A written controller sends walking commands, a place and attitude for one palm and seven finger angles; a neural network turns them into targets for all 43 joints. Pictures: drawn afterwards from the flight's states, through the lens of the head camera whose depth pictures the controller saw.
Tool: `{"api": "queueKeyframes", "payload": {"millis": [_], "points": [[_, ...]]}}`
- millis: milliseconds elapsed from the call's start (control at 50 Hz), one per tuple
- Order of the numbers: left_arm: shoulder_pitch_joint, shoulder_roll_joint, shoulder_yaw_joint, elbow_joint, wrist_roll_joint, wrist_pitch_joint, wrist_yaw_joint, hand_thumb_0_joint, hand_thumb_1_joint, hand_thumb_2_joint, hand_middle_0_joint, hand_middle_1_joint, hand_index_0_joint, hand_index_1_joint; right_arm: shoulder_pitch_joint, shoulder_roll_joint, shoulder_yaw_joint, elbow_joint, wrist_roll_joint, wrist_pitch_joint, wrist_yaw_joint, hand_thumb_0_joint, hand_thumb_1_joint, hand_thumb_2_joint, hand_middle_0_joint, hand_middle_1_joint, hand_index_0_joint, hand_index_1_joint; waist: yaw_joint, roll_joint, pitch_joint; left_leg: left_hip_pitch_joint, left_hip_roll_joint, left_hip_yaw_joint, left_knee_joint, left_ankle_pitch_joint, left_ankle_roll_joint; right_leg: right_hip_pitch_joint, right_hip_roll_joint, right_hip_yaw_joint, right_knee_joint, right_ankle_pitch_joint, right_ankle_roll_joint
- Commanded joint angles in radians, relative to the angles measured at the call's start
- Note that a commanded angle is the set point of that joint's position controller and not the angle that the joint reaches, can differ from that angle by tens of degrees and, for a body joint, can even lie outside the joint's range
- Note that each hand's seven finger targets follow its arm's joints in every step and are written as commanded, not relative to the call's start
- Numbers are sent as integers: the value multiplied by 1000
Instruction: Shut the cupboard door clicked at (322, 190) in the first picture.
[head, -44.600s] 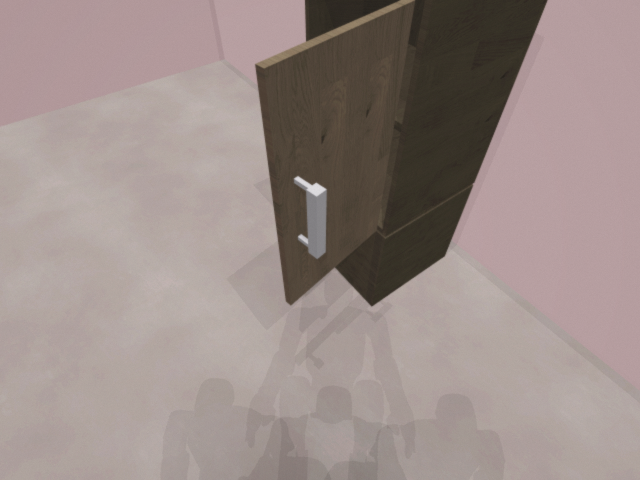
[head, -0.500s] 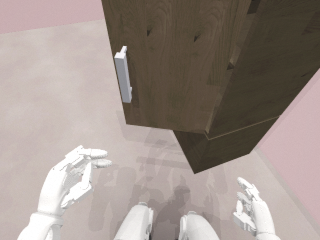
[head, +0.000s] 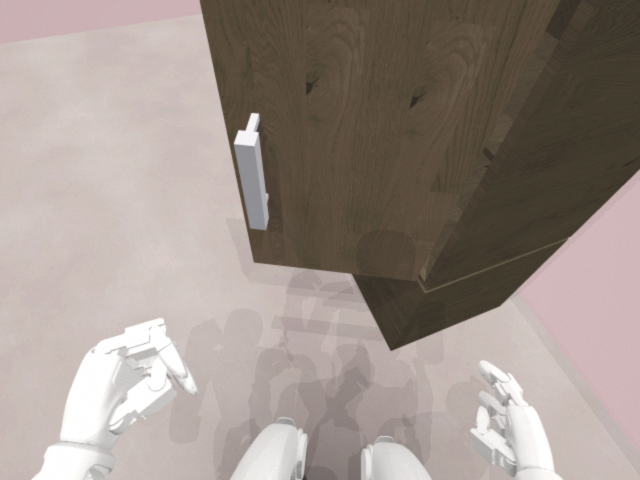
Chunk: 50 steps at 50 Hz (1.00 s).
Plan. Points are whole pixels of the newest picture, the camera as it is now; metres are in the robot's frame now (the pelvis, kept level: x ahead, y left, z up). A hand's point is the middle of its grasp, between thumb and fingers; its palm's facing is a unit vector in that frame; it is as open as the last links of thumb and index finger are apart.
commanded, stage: raise the hand and make a fist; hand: left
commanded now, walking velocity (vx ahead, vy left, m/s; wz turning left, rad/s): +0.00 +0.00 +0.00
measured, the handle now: (256, 175) +0.50 +0.14 +0.06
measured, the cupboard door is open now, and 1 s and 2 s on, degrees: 62 62 62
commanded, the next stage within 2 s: bring the fist close to the handle in 0.76 s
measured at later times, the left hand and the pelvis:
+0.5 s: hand (174, 363) +0.23 +0.18 +0.06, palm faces -0.03 -1.00 -0.02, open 3.1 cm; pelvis +0.01 -0.01 +0.01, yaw +0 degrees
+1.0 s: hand (194, 361) +0.23 +0.15 +0.07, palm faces -0.02 -1.00 -0.05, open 3.1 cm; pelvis +0.00 -0.03 +0.00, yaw +0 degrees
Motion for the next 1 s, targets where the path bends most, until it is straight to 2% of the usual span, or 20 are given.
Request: {"api": "queueKeyframes", "payload": {"millis": [0, 80, 140, 180, 220, 260, 280, 320, 380, 460, 480, 520, 560, 580, 660, 740, 840, 900, 940, 980], "points": [[3, 36, 79, -160, -29, -89, 32, 0, 900, 900, -1263, -1460, -1263, -1460, -9, -128, -53, -145, 0, -16, 2, 0, -900, -900, 200, 300, 200, 300, -14, 36, -223, 306, 54, -146, -236, 312, -103, 53, 3, -10, -118, 197, -17], [-51, 25, 3, -68, -3, -43, -44, 0, 900, 900, -1300, -1500, -1300, -1500, 4, -155, -48, -159, 8, -4, 0, 0, -900, -900, 200, 300, 200, 300, -50, -7, -165, 250, 55, -157, -241, 208, -87, 39, 2, 0, -145, 155, -15], [-103, 106, 63, -118, -12, -30, -75, 0, 900, 900, -1300, -1500, -1300, -1500, 16, -161, -50, -174, 10, -3, -8, 0, -900, -900, 200, 300, 200, 300, -34, 14, -243, 286, 51, -152, -242, 233, -85, 83, 0, 13, -156, 177, -16], [-135, 175, 140, -187, -26, -45, -61, 0, 900, 900, -1300, -1500, -1300, -1500, 10, -155, -45, -172, 7, -1, -12, 0, -900, -900, 200, 300, 200, 300, -4, 70, -285, 315, 47, -144, -240, 278, -90, 116, 4, 18, -149, 202, -26], [-120, 174, 171, -238, -46, -71, -37, 0, 900, 900, -1300, -1500, -1300, -1500, 6, -137, -43, -174, 3, 0, -8, 0, -900, -900, 200, 300, 200, 300, 14, 106, -325, 377, 50, -145, -251, 342, -105, 125, 3, 13, -145, 229, -29], [-95, 151, 175, -230, -56, -93, -8, 0, 900, 900, -1300, -1500, -1300, -1500, -1, -128, -38, -166, 0, 3, -3, 0, -900, -900, 200, 300, 200, 300, 20, 130, -299, 377, 49, -139, -257, 342, -109, 121, 5, 11, -147, 223, -30], [-90, 154, 183, -202, -52, -94, 3, 0, 900, 900, -1300, -1500, -1300, -1500, -2, -131, -38, -158, -2, 7, -1, 0, -900, -900, 200, 300, 200, 300, 16, 112, -286, 355, 50, -144, -255, 334, -106, 120, 8, 8, -145, 219, -32], [-92, 100, 130, -115, -47, -84, -1, 0, 900, 900, -1300, -1500, -1300, -1500, -5, -135, -36, -152, 0, 15, 4, 0, -900, -900, 200, 300, 200, 300, -16, 65, -214, 291, 49, -133, -253, 241, -94, 96, 7, 8, -163, 175, -23], [-90, 52, 64, 15, -44, -44, -54, 0, 900, 900, -1300, -1500, -1300, -1500, -3, -153, -35, -157, 11, 17, 1, 0, -900, -900, 200, 300, 200, 300, -42, -30, -142, 194, 43, -120, -242, 132, -63, 102, 4, 32, -204, 109, -17], [-137, 112, 89, -51, -55, -26, -93, 0, 900, 900, -1300, -1500, -1300, -1500, 7, -161, -40, -177, 20, 6, -7, 0, -900, -900, 200, 300, 200, 300, -27, -8, -220, 213, 36, -102, -236, 166, -52, 172, -8, 64, -223, 129, -14], [-152, 155, 124, -92, -54, -39, -83, 0, 900, 900, -1300, -1500, -1300, -1500, 7, -160, -40, -174, 15, 2, -9, 0, -900, -900, 200, 300, 200, 300, -16, 14, -253, 228, 37, -102, -228, 203, -53, 187, -6, 65, -208, 163, -19], [-148, 175, 161, -159, -61, -77, -57, 0, 900, 900, -1300, -1500, -1300, -1500, 4, -143, -39, -173, 10, -1, -8, 0, -900, -900, 200, 300, 200, 300, 3, 40, -296, 258, 36, -93, -229, 250, -58, 213, -7, 68, -196, 204, -21], [-127, 172, 178, -177, -62, -118, -19, 0, 900, 900, -1300, -1500, -1300, -1500, -4, -130, -35, -163, 5, -2, -3, 0, -900, -900, 200, 300, 200, 300, 14, 78, -274, 265, 36, -91, -237, 249, -66, 194, -4, 61, -185, 193, -26], [-127, 179, 191, -163, -61, -126, -3, 0, 900, 900, -1300, -1500, -1300, -1500, -5, -131, -34, -156, -1, 1, -1, 0, -900, -900, 200, 300, 200, 300, 12, 72, -251, 243, 36, -94, -233, 241, -64, 187, 1, 59, -183, 189, -29], [-97, 86, 107, -26, -43, -117, -3, 0, 900, 900, -1300, -1500, -1300, -1500, -14, -139, -35, -148, 5, 14, 10, 0, -900, -900, 200, 300, 200, 300, -25, 4, -156, 161, 35, -79, -217, 127, -54, 136, -8, 81, -215, 77, -13], [-115, 88, 65, -13, -40, -66, -59, 0, 900, 900, -1300, -1500, -1300, -1500, -4, -153, -37, -169, 19, 20, 4, 0, -900, -900, 200, 300, 200, 300, -34, -31, -170, 151, 33, -76, -215, 101, -42, 167, -20, 115, -257, 28, -4], [-170, 162, 141, -132, -58, -95, -51, 0, 900, 900, -1300, -1500, -1300, -1500, -6, -139, -32, -173, 13, 14, -12, 0, -900, -900, 200, 300, 200, 300, -13, -8, -243, 172, 33, -68, -194, 168, -39, 230, -24, 135, -242, 109, -5], [-255, 135, 123, -128, -52, -135, -11, 0, 900, 900, -1300, -1500, -1300, -1500, -15, -131, -24, -148, 2, 4, -10, 0, -900, -900, 200, 300, 200, 300, -27, 34, -214, 168, 34, -71, -179, 156, -42, 170, -15, 119, -214, 107, -10], [-278, 122, 119, -40, -41, -140, 1, 0, 900, 900, -1300, -1500, -1300, -1500, -14, -137, -23, -131, 1, 6, -7, 0, -900, -900, 200, 300, 200, 300, -42, -7, -169, 122, 35, -69, -166, 108, -42, 132, -17, 127, -225, 39, -6], [-305, 99, 85, 21, -29, -118, -9, 0, 900, 900, -1300, -1500, -1300, -1500, -11, -145, -24, -124, 4, 10, -3, 0, -900, -900, 200, 300, 200, 300, -48, -5, -155, 113, 36, -71, -164, 90, -39, 113, -17, 132, -230, 11, -7]]}}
